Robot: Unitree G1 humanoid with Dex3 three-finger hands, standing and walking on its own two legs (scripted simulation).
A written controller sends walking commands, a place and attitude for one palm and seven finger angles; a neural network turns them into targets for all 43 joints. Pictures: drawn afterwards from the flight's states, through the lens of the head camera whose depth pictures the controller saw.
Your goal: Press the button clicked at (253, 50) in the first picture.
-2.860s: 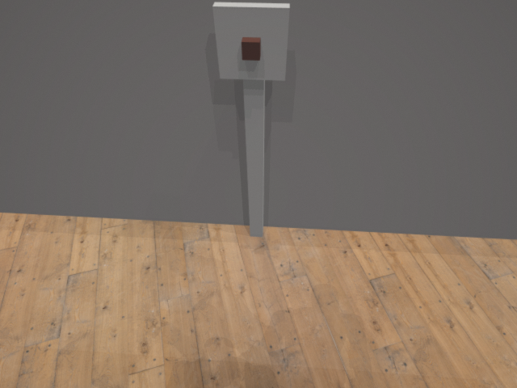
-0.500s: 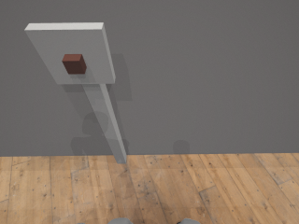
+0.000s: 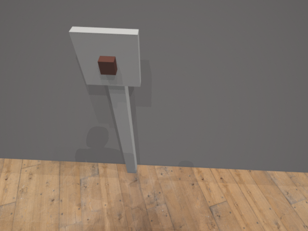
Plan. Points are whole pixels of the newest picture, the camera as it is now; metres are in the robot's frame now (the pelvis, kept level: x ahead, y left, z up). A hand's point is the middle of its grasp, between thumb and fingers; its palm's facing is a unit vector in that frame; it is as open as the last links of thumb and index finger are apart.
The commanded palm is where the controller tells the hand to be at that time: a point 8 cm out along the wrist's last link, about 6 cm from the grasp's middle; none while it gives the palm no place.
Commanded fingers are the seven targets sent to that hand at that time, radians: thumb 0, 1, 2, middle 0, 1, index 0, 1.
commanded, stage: come to a stop and stand still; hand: left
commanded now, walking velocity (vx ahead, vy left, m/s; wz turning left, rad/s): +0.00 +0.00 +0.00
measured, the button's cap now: (108, 64) +0.52 +0.19 +0.14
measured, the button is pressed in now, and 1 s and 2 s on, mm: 0 0 0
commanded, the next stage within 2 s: look again from close up in 0.42 s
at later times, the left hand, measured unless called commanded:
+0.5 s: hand out of the picture -0.02 +0.17 -0.17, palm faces +0.02 -0.99 -0.17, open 7.4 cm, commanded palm none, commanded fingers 0.00 0.90 0.90 -0.20 -0.30 -0.20 -0.30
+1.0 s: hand out of the picture -0.02 +0.19 -0.18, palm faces +0.03 -0.99 -0.16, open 7.4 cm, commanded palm none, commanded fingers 0.00 0.90 0.90 -0.20 -0.30 -0.20 -0.30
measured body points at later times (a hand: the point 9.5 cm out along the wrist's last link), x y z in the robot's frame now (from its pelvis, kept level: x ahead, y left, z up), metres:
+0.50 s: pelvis -0.02 +0.00 +0.01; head -0.01 +0.00 +0.46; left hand -0.02 +0.22 -0.15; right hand -0.07 -0.21 -0.15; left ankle +0.03 +0.11 -0.73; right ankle -0.03 -0.11 -0.73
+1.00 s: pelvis -0.02 +0.02 +0.00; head -0.03 +0.04 +0.45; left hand -0.02 +0.24 -0.16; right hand +0.02 -0.21 -0.14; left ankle +0.03 +0.11 -0.73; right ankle -0.03 -0.11 -0.73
